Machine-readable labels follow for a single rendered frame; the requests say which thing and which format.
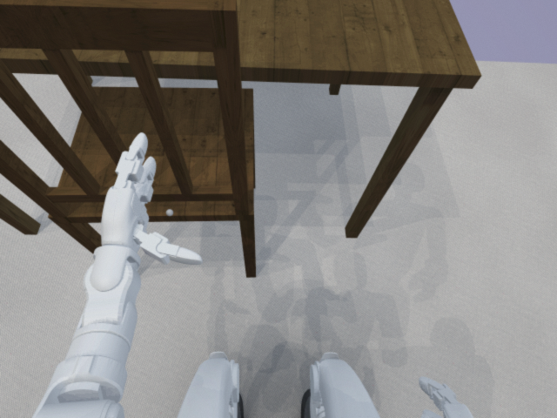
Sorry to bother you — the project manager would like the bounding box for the left robot thigh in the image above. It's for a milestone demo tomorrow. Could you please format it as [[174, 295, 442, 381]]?
[[177, 358, 239, 418]]

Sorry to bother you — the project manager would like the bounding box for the right robot thigh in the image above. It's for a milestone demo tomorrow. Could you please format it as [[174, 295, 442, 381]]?
[[310, 359, 380, 418]]

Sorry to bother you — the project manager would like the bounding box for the left robot upper arm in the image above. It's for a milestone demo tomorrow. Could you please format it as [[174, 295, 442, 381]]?
[[35, 399, 124, 418]]

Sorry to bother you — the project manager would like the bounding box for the left robot forearm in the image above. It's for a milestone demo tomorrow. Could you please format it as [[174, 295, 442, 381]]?
[[32, 244, 141, 418]]

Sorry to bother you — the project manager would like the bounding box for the robot left hand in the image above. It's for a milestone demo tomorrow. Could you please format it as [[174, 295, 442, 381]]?
[[101, 132, 203, 265]]

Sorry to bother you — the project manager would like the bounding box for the robot right hand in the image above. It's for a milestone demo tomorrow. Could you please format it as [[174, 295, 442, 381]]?
[[419, 376, 473, 418]]

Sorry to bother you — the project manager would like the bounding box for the chair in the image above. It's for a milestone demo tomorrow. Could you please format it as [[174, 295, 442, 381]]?
[[0, 0, 256, 278]]

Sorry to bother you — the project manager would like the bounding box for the robot thigh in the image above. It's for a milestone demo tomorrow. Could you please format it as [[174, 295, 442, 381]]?
[[310, 359, 380, 418], [177, 358, 239, 418]]

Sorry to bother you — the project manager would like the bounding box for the table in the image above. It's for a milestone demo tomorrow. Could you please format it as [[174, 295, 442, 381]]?
[[0, 0, 481, 238]]

